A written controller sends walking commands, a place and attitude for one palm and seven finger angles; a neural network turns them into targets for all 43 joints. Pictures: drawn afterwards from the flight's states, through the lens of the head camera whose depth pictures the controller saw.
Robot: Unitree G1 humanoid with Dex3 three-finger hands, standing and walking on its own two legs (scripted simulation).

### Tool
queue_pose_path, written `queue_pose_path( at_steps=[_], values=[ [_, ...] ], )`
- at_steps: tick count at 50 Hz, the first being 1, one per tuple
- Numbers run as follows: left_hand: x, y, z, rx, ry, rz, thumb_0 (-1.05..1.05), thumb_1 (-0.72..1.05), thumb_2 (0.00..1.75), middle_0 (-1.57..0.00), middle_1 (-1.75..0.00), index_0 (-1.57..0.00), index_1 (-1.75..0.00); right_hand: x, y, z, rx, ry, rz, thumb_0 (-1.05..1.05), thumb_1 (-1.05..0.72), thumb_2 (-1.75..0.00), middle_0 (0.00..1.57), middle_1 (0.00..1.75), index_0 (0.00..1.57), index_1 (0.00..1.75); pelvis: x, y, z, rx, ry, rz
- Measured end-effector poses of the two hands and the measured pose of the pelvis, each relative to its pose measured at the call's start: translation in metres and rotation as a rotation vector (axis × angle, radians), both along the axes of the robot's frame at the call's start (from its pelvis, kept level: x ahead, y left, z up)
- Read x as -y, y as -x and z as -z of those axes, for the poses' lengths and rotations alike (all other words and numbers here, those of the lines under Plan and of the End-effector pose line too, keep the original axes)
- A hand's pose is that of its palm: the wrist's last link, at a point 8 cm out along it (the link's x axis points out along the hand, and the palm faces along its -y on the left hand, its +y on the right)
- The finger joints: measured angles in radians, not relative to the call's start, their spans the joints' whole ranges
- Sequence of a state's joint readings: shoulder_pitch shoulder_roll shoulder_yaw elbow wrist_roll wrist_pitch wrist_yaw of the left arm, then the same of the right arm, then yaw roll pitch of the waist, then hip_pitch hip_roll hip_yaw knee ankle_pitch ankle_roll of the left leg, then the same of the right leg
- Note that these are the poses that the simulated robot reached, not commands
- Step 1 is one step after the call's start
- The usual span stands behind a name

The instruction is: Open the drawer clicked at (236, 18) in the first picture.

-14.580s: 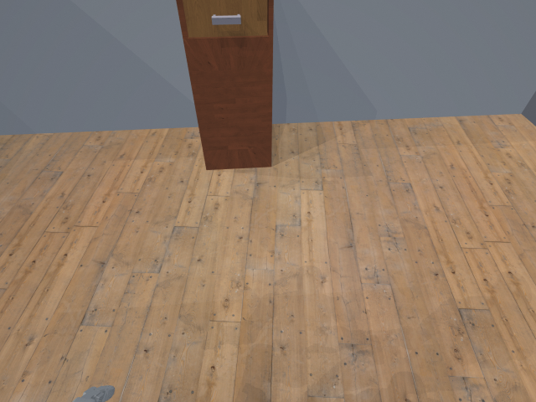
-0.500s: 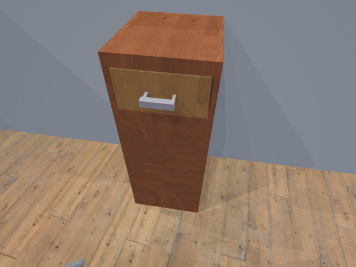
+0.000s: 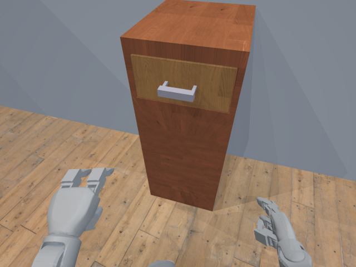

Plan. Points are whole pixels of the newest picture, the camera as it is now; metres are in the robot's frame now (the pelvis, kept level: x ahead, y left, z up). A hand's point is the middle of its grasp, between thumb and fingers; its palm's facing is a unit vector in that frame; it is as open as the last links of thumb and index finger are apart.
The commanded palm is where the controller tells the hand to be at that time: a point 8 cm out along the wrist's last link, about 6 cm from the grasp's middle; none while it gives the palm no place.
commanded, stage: raise the hand with hooked fingers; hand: left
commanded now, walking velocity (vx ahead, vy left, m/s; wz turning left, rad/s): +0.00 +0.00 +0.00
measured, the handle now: (178, 89) +0.60 +0.11 +0.09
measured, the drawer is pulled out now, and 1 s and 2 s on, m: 0.00 0.00 0.00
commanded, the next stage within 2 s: move the hooked fingers above the handle in 1.26 s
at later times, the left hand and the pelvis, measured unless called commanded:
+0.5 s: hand (98, 132) +0.34 +0.25 +0.14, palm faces +0.12 -0.12 -0.99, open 12.8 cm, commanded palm +0.31 +0.25 +0.20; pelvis +0.08 +0.03 +0.04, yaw -2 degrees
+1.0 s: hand (90, 100) +0.38 +0.26 +0.20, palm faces +0.01 -0.06 -1.00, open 13.9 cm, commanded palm +0.34 +0.26 +0.26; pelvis +0.06 +0.02 +0.05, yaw +0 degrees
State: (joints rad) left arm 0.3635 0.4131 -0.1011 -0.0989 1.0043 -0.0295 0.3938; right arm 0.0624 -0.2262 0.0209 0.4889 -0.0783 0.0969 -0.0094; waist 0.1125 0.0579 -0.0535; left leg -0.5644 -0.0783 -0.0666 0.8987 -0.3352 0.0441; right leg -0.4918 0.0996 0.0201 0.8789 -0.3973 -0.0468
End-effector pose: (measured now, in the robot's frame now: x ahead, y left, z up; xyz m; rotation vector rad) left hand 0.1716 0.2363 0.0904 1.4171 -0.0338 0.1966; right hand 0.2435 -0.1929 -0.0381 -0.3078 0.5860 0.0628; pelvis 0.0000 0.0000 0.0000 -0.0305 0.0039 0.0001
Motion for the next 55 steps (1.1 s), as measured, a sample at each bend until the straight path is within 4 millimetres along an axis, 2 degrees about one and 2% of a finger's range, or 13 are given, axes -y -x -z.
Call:
queue_pose_path(
  at_steps=[3,7,11,15,22,30,37,40,44,49,55],
  values=[
    [0.003,-0.029,-0.022,0.042,0.013,0.019,0.01,0.27,0.63,-0.27,-0.70,-0.27,-0.70,-0.013,0.001,0.009,-0.039,-0.054,0.007,0.01,-0.90,-0.90,0.20,0.30,0.20,0.30,-0.006,-0.010,-0.004,0.000,-0.002,0.001],
    [0.016,-0.064,-0.032,-0.009,0.049,0.076,0.01,0.18,0.59,-0.27,-0.76,-0.27,-0.76,-0.021,0.010,0.018,-0.130,-0.106,0.053,0.01,-0.90,-0.90,0.20,0.30,0.20,0.30,-0.013,-0.028,-0.015,-0.018,-0.021,0.034],
    [0.017,-0.087,-0.036,-0.081,0.020,0.128,0.01,0.09,0.55,-0.28,-0.82,-0.28,-0.82,-0.015,0.018,0.024,-0.223,-0.101,0.100,0.01,-0.90,-0.90,0.21,0.30,0.20,0.30,-0.017,-0.047,-0.024,-0.031,-0.027,0.059],
    [0.003,-0.104,-0.047,-0.105,-0.043,0.135,0.00,0.00,0.51,-0.29,-0.88,-0.28,-0.88,-0.002,0.019,0.028,-0.289,-0.066,0.133,0.01,-0.90,-0.90,0.21,0.30,0.20,0.30,-0.022,-0.062,-0.029,-0.040,-0.023,0.065],
    [-0.016,-0.131,-0.087,-0.034,-0.033,0.104,0.00,-0.16,0.44,-0.30,-0.98,-0.30,-0.98,0.015,-0.005,0.025,-0.306,-0.023,0.168,0.01,-0.90,-0.90,0.20,0.30,0.20,0.30,-0.029,-0.080,-0.035,-0.051,-0.018,0.040],
    [-0.020,-0.160,-0.109,-0.050,-0.069,0.126,0.00,-0.35,0.36,-0.31,-1.10,-0.31,-1.10,0.006,-0.040,0.007,-0.253,-0.036,0.132,0.01,-0.90,-0.90,0.20,0.30,0.19,0.30,-0.028,-0.084,-0.041,-0.040,-0.020,0.020],
    [-0.028,-0.173,-0.144,-0.034,-0.100,0.128,0.00,-0.45,0.32,-0.32,-1.17,-0.32,-1.17,-0.010,-0.048,-0.001,-0.234,-0.067,0.088,0.01,-0.90,-0.90,0.20,0.30,0.19,0.30,-0.025,-0.078,-0.045,-0.020,-0.017,0.003],
    [-0.032,-0.177,-0.159,-0.030,-0.109,0.120,0.00,-0.47,0.31,-0.32,-1.18,-0.32,-1.19,-0.013,-0.043,0.000,-0.246,-0.077,0.077,0.01,-0.90,-0.90,0.20,0.30,0.20,0.30,-0.024,-0.073,-0.046,-0.012,-0.017,-0.004],
    [-0.036,-0.183,-0.170,-0.058,-0.114,0.111,0.00,-0.48,0.30,-0.32,-1.19,-0.32,-1.19,-0.012,-0.028,0.004,-0.273,-0.080,0.079,0.01,-0.90,-0.90,0.20,0.30,0.20,0.30,-0.022,-0.065,-0.047,-0.004,-0.016,-0.008],
    [-0.034,-0.184,-0.166,-0.116,-0.097,0.145,0.00,-0.49,0.30,-0.32,-1.19,-0.32,-1.20,-0.002,-0.003,0.007,-0.302,-0.075,0.110,0.01,-0.90,-0.90,0.20,0.30,0.20,0.30,-0.021,-0.057,-0.048,0.001,-0.016,-0.001],
    [-0.016,-0.166,-0.149,-0.143,-0.088,0.262,0.00,-0.49,0.30,-0.32,-1.20,-0.32,-1.20,0.014,0.025,0.012,-0.335,-0.041,0.149,0.01,-0.90,-0.90,0.20,0.30,0.20,0.30,-0.021,-0.050,-0.048,0.008,-0.016,0.007]
  ],
)
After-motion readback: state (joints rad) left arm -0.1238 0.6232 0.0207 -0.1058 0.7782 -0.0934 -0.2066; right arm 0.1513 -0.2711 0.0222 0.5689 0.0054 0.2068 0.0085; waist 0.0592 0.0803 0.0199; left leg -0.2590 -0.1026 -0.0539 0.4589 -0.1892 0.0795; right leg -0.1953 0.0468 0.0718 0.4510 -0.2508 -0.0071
